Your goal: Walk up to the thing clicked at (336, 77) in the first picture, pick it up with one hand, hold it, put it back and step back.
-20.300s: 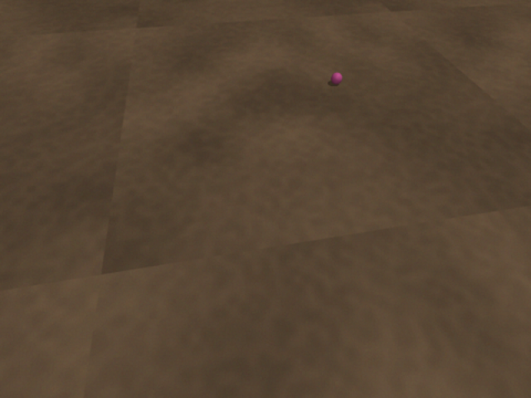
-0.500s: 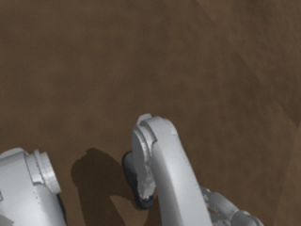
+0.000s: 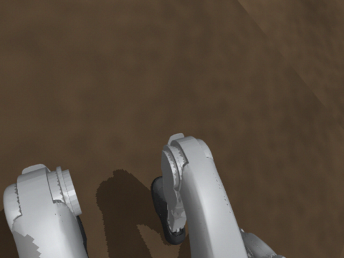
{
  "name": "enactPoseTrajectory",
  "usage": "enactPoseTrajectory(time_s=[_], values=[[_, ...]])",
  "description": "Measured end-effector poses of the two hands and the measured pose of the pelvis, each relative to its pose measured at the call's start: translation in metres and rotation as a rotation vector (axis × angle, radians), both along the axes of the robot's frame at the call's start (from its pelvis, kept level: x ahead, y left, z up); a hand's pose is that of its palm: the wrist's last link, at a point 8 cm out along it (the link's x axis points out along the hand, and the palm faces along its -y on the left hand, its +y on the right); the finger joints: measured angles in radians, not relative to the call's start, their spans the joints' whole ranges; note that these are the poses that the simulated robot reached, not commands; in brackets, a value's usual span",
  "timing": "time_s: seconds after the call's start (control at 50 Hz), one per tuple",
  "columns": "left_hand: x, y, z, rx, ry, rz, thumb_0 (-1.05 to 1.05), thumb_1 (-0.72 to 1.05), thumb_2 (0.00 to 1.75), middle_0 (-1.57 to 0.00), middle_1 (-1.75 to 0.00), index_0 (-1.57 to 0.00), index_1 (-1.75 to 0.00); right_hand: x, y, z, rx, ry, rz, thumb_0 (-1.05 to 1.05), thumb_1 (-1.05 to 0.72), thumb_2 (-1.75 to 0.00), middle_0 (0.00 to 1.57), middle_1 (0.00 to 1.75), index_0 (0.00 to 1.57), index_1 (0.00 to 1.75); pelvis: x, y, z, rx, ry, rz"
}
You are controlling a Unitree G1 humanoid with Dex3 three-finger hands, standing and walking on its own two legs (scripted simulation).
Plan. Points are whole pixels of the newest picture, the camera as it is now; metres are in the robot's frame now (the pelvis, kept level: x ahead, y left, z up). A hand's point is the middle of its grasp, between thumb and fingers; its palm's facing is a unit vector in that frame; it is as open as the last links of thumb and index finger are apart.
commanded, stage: settle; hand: left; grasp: from above
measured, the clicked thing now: out of the picture +0.43 +0.33 -0.23
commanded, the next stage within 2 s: lift in 0.50 s
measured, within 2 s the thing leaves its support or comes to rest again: neither
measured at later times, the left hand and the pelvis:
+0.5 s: hand out of the picture +0.41 +0.33 -0.12, palm faces -0.44 -0.10 -0.89, open 9.8 cm; pelvis -0.01 -0.01 +0.03, yaw +5 degrees
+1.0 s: hand out of the picture +0.38 +0.33 -0.03, palm faces -0.43 -0.10 -0.89, open 9.8 cm; pelvis -0.01 -0.01 +0.09, yaw +7 degrees
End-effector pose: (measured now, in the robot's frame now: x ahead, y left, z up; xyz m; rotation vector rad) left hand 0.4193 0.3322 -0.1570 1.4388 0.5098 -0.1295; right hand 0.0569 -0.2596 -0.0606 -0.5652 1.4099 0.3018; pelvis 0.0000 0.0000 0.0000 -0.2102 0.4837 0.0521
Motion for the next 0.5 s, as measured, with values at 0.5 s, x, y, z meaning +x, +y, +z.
enactPoseTrajectory(time_s=[0.5], values=[[-0.007, -0.003, 0.090, 0.040, 0.055, -0.018, 0.00, -0.04, 0.56, -0.63, -0.79, -0.69, -0.75, 0.031, -0.013, -0.001, 0.000, -0.114, -0.154, 0.01, -0.92, -0.90, 0.20, 0.30, 0.20, 0.30, -0.007, -0.008, 0.031, 0.062, 0.069, 0.047]])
